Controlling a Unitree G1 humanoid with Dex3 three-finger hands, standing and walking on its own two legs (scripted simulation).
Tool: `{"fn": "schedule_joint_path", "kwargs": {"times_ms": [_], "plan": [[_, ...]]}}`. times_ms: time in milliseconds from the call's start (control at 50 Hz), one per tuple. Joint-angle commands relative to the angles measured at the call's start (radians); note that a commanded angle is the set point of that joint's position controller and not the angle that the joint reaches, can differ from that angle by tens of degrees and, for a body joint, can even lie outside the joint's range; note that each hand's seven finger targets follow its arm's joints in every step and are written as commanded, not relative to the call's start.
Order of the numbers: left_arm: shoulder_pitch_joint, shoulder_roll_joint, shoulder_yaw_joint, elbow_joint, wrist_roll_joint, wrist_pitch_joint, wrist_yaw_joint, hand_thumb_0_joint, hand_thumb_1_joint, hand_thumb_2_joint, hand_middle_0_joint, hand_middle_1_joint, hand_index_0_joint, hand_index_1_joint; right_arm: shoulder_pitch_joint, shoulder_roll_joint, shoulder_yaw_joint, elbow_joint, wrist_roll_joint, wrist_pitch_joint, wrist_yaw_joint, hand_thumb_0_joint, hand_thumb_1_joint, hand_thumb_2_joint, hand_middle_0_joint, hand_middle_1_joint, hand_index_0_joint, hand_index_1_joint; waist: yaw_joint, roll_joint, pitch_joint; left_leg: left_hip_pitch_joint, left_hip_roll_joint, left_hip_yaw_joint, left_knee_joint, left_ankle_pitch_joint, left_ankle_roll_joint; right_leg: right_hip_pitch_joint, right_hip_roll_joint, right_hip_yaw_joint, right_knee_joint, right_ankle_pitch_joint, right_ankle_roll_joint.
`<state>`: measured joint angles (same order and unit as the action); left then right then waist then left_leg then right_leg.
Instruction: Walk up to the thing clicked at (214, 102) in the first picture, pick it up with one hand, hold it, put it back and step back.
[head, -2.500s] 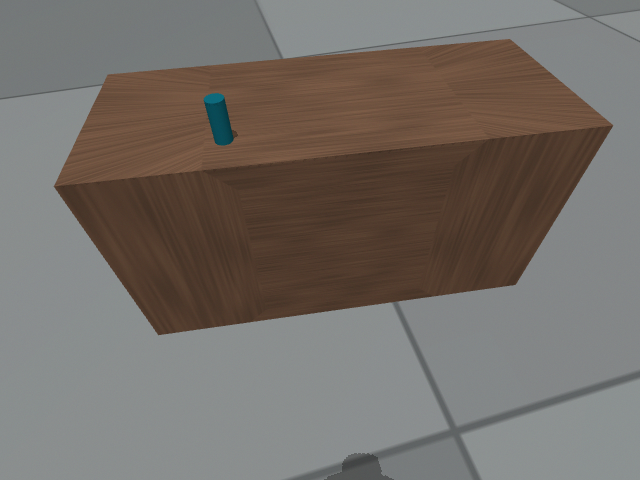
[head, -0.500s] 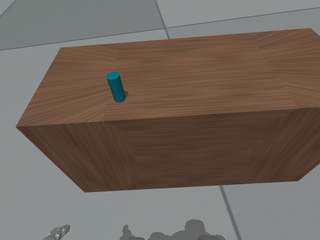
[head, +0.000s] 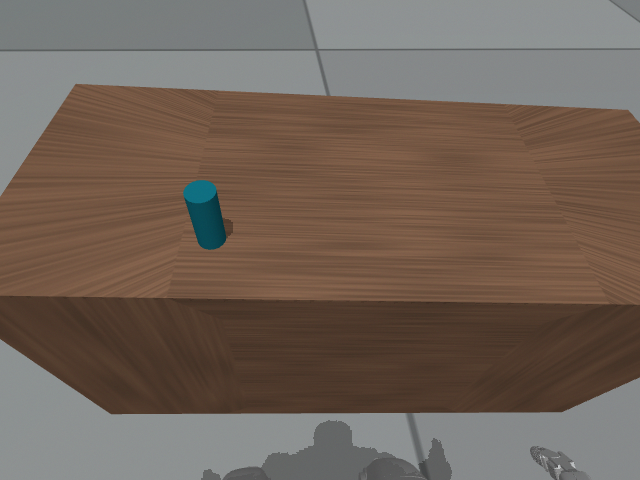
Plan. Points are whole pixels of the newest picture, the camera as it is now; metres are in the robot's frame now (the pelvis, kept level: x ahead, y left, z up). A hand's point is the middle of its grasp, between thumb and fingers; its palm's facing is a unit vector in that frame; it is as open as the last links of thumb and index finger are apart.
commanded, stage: walk up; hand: left
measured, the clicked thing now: (206, 216) +0.48 +0.20 -0.01
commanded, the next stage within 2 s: stand in 1.58 s
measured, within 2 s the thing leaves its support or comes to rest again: neither
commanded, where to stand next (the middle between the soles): +0.06 -0.01 m, yaw +0 degrees
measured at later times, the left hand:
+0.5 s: hand out of the picture +0.09 +0.27 -0.15, palm faces +0.01 -0.90 -0.43, open 7.4 cm
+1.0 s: hand out of the picture +0.08 +0.24 -0.14, palm faces +0.03 -0.93 -0.36, open 7.4 cm
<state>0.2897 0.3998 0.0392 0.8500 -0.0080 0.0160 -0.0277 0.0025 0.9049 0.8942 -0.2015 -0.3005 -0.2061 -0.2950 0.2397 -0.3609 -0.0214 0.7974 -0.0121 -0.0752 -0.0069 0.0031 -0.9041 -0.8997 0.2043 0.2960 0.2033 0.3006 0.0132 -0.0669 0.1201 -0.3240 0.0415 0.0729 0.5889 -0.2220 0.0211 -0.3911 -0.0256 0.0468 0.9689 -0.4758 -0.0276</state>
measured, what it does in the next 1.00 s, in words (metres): steps on the spot: right foot, then left foot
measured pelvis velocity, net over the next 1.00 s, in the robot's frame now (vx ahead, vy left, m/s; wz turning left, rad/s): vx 0.01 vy -0.02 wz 0.03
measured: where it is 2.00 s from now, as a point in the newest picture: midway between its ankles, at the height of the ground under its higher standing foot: outside the picture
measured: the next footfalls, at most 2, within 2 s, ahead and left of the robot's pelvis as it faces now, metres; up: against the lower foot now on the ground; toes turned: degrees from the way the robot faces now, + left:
right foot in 0.12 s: +0.08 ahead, -0.16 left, +0.00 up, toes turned +0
left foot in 0.42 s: +0.05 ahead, +0.13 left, +0.00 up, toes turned +1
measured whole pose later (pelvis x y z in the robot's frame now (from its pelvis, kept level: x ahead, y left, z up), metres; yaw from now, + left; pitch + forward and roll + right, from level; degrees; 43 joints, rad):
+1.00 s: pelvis +0.01 -0.02 +0.01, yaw +2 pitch -2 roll +0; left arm 0.09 0.36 0.01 1.13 0.00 -0.02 -0.01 0.00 0.90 0.89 -0.20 -0.30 -0.21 -0.30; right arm 0.07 -0.36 -0.01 1.11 0.00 0.00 0.02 0.00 -0.91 -0.90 0.20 0.30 0.20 0.30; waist 0.02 0.02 0.06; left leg -0.15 0.03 -0.03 0.42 -0.23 -0.03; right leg -0.18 -0.05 -0.02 0.41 -0.19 0.04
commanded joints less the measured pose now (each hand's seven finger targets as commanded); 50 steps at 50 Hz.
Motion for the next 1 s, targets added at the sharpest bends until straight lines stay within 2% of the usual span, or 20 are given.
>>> {"fn": "schedule_joint_path", "kwargs": {"times_ms": [0, 60, 100, 120, 140, 160, 220, 300, 360, 400, 420, 440, 460, 480, 500, 540, 580, 640, 740, 980], "plan": [[0.099, 0.157, 0.044, -0.007, -0.005, -0.038, 0.025, 0.0, 0.9, 0.9, -0.2, -0.3, -0.2, -0.3, -0.018, -0.269, -0.072, -0.056, -0.009, 0.007, -0.011, 0.0, -0.9, -0.9, 0.2, 0.3, 0.2, 0.3, -0.002, 0.282, -0.138, 0.068, 0.194, -0.139, -0.136, 0.34, 0.185, 0.056, -0.028, -0.065, -0.179, 0.077, 0.029], [0.118, 0.158, 0.047, 0.03, 0.001, -0.053, 0.042, 0.0, 0.9, 0.9, -0.2, -0.3, -0.2, -0.3, -0.062, -0.277, -0.076, -0.057, 0.0, 0.04, 0.0, 0.0, -0.9, -0.9, 0.2, 0.3, 0.2, 0.3, 0.016, 0.267, -0.178, 0.021, 0.177, -0.124, -0.012, 0.309, 0.173, 0.172, 0.008, -0.118, -0.344, 0.218, 0.03], [0.103, 0.208, 0.062, 0.037, 0.016, -0.073, 0.052, 0.0, 0.9, 0.9, -0.2, -0.3, -0.2, -0.3, -0.077, -0.213, -0.057, -0.054, 0.02, 0.063, 0.005, 0.0, -0.9, -0.9, 0.2, 0.3, 0.2, 0.3, 0.039, 0.109, -0.175, -0.059, 0.109, -0.092, 0.127, 0.104, 0.086, 0.239, -0.019, -0.04, -0.481, 0.357, 0.008], [0.063, 0.277, 0.075, 0.022, 0.033, -0.081, 0.058, 0.0, 0.9, 0.9, -0.2, -0.3, -0.2, -0.3, -0.081, -0.171, -0.046, -0.063, 0.024, 0.072, 0.007, 0.0, -0.9, -0.9, 0.2, 0.3, 0.2, 0.3, 0.019, -0.073, -0.133, -0.159, 0.022, -0.04, 0.25, -0.048, 0.03, 0.196, -0.193, 0.213, -0.557, 0.37, -0.051], [-0.004, 0.334, 0.079, -0.002, 0.031, -0.083, 0.06, 0.0, 0.9, 0.9, -0.2, -0.3, -0.2, -0.3, -0.073, -0.165, -0.045, -0.057, 0.019, 0.087, 0.002, 0.0, -0.9, -0.9, 0.2, 0.3, 0.2, 0.3, 0.003, -0.136, -0.093, -0.166, -0.029, -0.078, 0.336, -0.346, 0.003, 0.074, -0.38, 0.42, -0.652, 0.347, -0.177], [-0.058, 0.369, 0.083, -0.008, 0.033, -0.08, 0.062, 0.0, 0.9, 0.9, -0.2, -0.3, -0.2, -0.3, -0.084, -0.229, -0.068, -0.035, 0.01, 0.098, -0.003, 0.0, -0.9, -0.9, 0.2, 0.3, 0.2, 0.3, 0.006, -0.146, -0.052, -0.124, 0.01, -0.128, 0.43, -0.381, -0.004, -0.016, -0.414, 0.449, -0.633, 0.358, -0.253], [-0.075, 0.254, 0.058, 0.001, 0.029, -0.086, 0.065, 0.0, 0.9, 0.9, -0.2, -0.3, -0.2, -0.3, -0.08, -0.215, -0.069, 0.021, 0.029, 0.094, 0.007, 0.0, -0.9, -0.9, 0.2, 0.3, 0.2, 0.3, -0.009, -0.113, -0.062, -0.149, -0.002, -0.161, 0.374, -0.301, 0.004, 0.107, -0.258, 0.212, -0.542, 0.541, -0.161], [-0.053, 0.262, 0.065, 0.007, 0.038, -0.084, 0.063, 0.0, 0.9, 0.9, -0.2, -0.3, -0.2, -0.3, -0.085, -0.201, -0.06, 0.045, 0.018, 0.088, 0.01, 0.0, -0.9, -0.9, 0.2, 0.3, 0.2, 0.3, 0.025, -0.167, -0.168, -0.106, -0.013, -0.094, 0.22, -0.284, -0.015, 0.248, -0.226, 0.146, -0.459, 0.68, -0.154], [-0.089, 0.255, 0.062, 0.001, 0.023, -0.067, 0.061, 0.0, 0.9, 0.9, -0.2, -0.3, -0.2, -0.3, -0.056, -0.186, -0.059, 0.083, 0.009, 0.069, 0.007, 0.0, -0.9, -0.9, 0.2, 0.3, 0.2, 0.3, 0.004, -0.159, -0.22, 0.01, -0.055, -0.037, -0.052, -0.147, -0.017, 0.269, -0.191, 0.076, -0.345, 0.722, -0.13], [-0.126, 0.214, 0.042, -0.016, 0.007, -0.056, 0.057, 0.0, 0.9, 0.9, -0.2, -0.3, -0.2, -0.3, -0.009, -0.222, -0.075, 0.117, -0.008, 0.055, -0.003, 0.0, -0.9, -0.9, 0.2, 0.3, 0.2, 0.3, -0.026, -0.077, -0.257, 0.198, -0.006, -0.106, -0.165, 0.102, 0.017, 0.14, -0.173, 0.044, -0.251, 0.607, -0.063], [-0.128, 0.163, 0.026, -0.025, 0.001, -0.051, 0.055, 0.0, 0.9, 0.9, -0.2, -0.3, -0.2, -0.3, -0.016, -0.273, -0.085, 0.115, -0.018, 0.048, -0.006, 0.0, -0.9, -0.9, 0.2, 0.3, 0.2, 0.3, -0.021, 0.075, -0.27, 0.269, 0.133, -0.298, -0.184, 0.236, 0.06, 0.019, -0.102, -0.006, -0.17, 0.429, -0.015], [-0.125, 0.149, 0.021, -0.005, -0.006, -0.042, 0.06, 0.0, 0.9, 0.9, -0.2, -0.3, -0.2, -0.3, -0.106, -0.326, -0.085, 0.099, -0.009, 0.048, -0.002, 0.0, -0.9, -0.9, 0.2, 0.3, 0.2, 0.3, 0.008, 0.203, -0.231, 0.203, 0.243, -0.427, -0.177, 0.211, 0.16, -0.024, -0.007, -0.077, -0.205, 0.06, 0.017], [-0.138, 0.195, 0.032, 0.036, 0.005, -0.04, 0.063, 0.0, 0.9, 0.9, -0.2, -0.3, -0.2, -0.3, -0.149, -0.325, -0.081, 0.1, 0.006, 0.051, 0.005, 0.0, -0.9, -0.9, 0.2, 0.3, 0.2, 0.3, 0.006, 0.228, -0.189, 0.047, 0.268, -0.436, -0.179, 0.128, 0.21, 0.104, -0.03, -0.047, -0.194, -0.042, 0.013], [-0.117, 0.203, 0.031, 0.052, 0.008, -0.044, 0.058, 0.0, 0.9, 0.9, -0.2, -0.3, -0.2, -0.3, -0.201, -0.299, -0.073, 0.094, 0.002, 0.056, 0.009, 0.0, -0.9, -0.9, 0.2, 0.3, 0.2, 0.3, 0.035, 0.214, -0.155, -0.011, 0.208, -0.341, -0.161, 0.084, 0.182, 0.169, -0.04, -0.042, -0.285, 0.006, 0.005], [-0.107, 0.189, 0.027, 0.068, 0.01, -0.053, 0.05, 0.0, 0.9, 0.9, -0.2, -0.3, -0.2, -0.3, -0.212, -0.256, -0.054, 0.101, 0.004, 0.061, 0.011, 0.0, -0.9, -0.9, 0.2, 0.3, 0.2, 0.3, 0.044, 0.184, -0.144, 0.009, 0.127, -0.221, -0.116, 0.092, 0.113, 0.194, -0.037, -0.046, -0.431, 0.127, 0.003], [-0.108, 0.226, 0.035, 0.083, 0.01, -0.067, 0.049, 0.0, 0.9, 0.9, -0.2, -0.3, -0.2, -0.3, -0.179, -0.207, -0.034, 0.115, 0.016, 0.055, 0.007, 0.0, -0.9, -0.9, 0.2, 0.3, 0.2, 0.3, 0.029, 0.131, -0.171, 0.022, 0.031, -0.141, -0.027, 0.171, 0.016, 0.238, -0.125, 0.059, -0.46, 0.473, -0.036], [-0.192, 0.242, 0.03, 0.09, 0.011, -0.061, 0.047, 0.0, 0.9, 0.9, -0.2, -0.3, -0.2, -0.3, -0.122, -0.212, -0.036, 0.163, 0.014, 0.061, 0.009, 0.0, -0.9, -0.9, 0.2, 0.3, 0.2, 0.3, -0.018, 0.112, -0.138, 0.054, 0.033, -0.17, -0.109, -0.043, 0.016, 0.15, -0.151, 0.08, -0.493, 0.283, -0.05], [-0.21, 0.193, 0.011, 0.115, 0.011, -0.052, 0.037, 0.0, 0.9, 0.9, -0.2, -0.3, -0.2, -0.3, -0.185, -0.234, -0.037, 0.183, 0.008, 0.061, 0.014, 0.0, -0.9, -0.9, 0.2, 0.3, 0.2, 0.3, 0.009, 0.122, -0.066, 0.022, 0.086, -0.242, -0.216, -0.163, 0.04, 0.128, -0.065, 0.001, -0.519, 0.117, -0.012], [-0.229, 0.198, 0.013, 0.16, 0.01, -0.063, 0.034, 0.0, 0.9, 0.9, -0.2, -0.3, -0.2, -0.3, -0.177, -0.227, -0.023, 0.218, 0.009, 0.049, 0.013, 0.0, -0.9, -0.9, 0.2, 0.3, 0.2, 0.3, -0.001, 0.098, -0.121, 0.071, 0.074, -0.2, -0.226, 0.009, 0.021, 0.226, -0.093, 0.011, -0.556, 0.314, -0.008], [-0.262, 0.178, 0.009, 0.23, 0.015, -0.065, 0.034, 0.0, 0.9, 0.9, -0.2, -0.3, -0.2, -0.3, -0.203, -0.205, -0.027, 0.266, 0.015, 0.057, 0.011, 0.0, -0.9, -0.9, 0.2, 0.3, 0.2, 0.3, -0.007, 0.047, -0.178, 0.2, 0.066, -0.156, -0.243, 0.157, 0.005, 0.266, -0.114, -0.001, -0.641, 0.421, 0.013]]}}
